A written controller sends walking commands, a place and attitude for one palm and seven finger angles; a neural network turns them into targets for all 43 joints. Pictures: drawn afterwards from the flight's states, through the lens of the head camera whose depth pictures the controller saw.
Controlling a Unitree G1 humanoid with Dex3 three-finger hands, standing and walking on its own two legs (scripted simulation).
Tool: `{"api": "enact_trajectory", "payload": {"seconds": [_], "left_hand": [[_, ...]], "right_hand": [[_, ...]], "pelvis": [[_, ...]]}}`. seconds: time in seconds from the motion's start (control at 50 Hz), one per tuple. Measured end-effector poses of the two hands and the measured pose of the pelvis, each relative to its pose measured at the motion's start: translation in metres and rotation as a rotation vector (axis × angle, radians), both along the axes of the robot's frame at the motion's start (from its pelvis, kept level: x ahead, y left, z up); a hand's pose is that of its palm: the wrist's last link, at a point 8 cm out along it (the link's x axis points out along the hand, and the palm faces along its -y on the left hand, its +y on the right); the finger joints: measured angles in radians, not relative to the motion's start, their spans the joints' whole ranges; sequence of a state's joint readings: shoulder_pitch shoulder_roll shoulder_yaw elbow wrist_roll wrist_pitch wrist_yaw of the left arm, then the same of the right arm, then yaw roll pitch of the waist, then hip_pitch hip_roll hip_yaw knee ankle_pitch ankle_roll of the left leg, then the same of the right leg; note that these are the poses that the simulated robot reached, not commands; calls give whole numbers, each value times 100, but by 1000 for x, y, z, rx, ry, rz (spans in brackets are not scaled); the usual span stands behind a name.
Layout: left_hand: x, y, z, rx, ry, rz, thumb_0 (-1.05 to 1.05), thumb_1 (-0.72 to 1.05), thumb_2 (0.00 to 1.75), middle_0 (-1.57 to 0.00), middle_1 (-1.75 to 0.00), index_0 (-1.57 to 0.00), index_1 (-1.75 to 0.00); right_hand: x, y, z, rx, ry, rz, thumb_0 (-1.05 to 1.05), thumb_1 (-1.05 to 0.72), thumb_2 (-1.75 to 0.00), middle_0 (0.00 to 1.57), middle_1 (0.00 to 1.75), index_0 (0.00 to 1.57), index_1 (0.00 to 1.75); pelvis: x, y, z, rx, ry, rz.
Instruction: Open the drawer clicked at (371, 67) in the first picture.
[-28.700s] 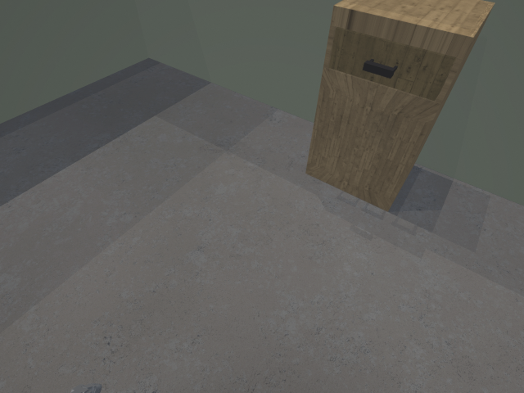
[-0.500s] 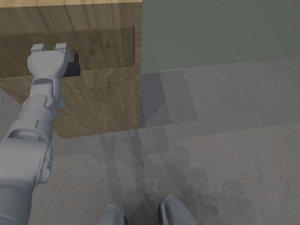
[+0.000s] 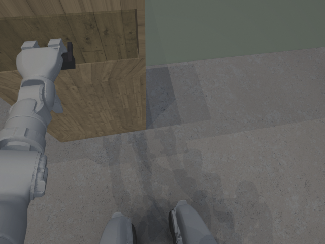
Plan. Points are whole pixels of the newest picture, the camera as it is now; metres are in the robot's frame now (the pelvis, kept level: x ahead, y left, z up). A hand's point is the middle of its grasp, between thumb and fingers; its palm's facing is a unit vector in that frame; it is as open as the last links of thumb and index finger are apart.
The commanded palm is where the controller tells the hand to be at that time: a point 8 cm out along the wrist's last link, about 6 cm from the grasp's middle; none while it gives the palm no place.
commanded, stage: close the thumb around the handle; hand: left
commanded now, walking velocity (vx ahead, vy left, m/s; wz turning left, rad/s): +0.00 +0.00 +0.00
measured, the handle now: (50, 55) +0.59 +0.22 +0.02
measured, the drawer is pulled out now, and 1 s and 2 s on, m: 0.00 0.00 0.03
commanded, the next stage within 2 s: pull the drawer open in 0.74 s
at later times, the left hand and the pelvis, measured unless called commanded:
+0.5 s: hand (52, 76) +0.54 +0.22 +0.01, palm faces -0.07 -0.02 -1.00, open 8.2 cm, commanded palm +0.53 +0.21 +0.06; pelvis +0.02 +0.00 +0.01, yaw +0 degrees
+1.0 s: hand (53, 76) +0.54 +0.21 +0.00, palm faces -0.07 -0.02 -1.00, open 6.2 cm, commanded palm +0.51 +0.21 +0.06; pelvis +0.02 +0.01 +0.01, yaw -1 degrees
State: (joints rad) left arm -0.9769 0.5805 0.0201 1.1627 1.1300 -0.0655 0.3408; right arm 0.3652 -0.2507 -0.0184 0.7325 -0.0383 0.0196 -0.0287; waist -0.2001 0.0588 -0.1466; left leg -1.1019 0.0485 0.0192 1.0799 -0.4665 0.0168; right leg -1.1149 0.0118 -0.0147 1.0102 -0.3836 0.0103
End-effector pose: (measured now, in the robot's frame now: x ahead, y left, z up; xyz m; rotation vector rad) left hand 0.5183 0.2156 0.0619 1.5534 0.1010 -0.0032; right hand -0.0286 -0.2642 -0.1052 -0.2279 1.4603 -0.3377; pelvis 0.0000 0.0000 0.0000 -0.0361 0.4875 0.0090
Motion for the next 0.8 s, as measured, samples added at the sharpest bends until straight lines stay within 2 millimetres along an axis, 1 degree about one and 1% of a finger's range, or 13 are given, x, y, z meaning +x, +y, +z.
{"api": "enact_trajectory", "payload": {"seconds": [0.12,0.22,0.34,0.62,0.8], "left_hand": [[2,-1,-2,9,-32,8,0,-47,30,-33,-123,-32,-120],[5,-3,-2,13,-16,35,0,-35,36,-34,-124,-33,-121],[7,-3,1,5,14,38,0,-10,47,-35,-125,-35,-124],[7,-1,-2,11,-11,14,0,62,78,-39,-132,-40,-132],[7,-2,-2,13,-2,21,0,63,76,-36,-134,-39,-134]], "right_hand": [[2,0,0,2,17,9,0,-91,-90,20,30,20,30],[9,1,3,-1,2,8,0,-91,-90,20,30,20,30],[17,3,7,2,-12,7,0,-91,-90,20,30,20,30],[29,3,5,12,0,15,0,-91,-90,20,30,20,30],[34,2,8,10,-7,15,0,-91,-90,20,30,20,30]], "pelvis": [[1,2,0,-4,5,8],[4,3,3,-6,3,7],[9,4,8,-5,-6,3],[19,4,8,-6,-4,5],[20,4,11,-6,-10,5]]}}
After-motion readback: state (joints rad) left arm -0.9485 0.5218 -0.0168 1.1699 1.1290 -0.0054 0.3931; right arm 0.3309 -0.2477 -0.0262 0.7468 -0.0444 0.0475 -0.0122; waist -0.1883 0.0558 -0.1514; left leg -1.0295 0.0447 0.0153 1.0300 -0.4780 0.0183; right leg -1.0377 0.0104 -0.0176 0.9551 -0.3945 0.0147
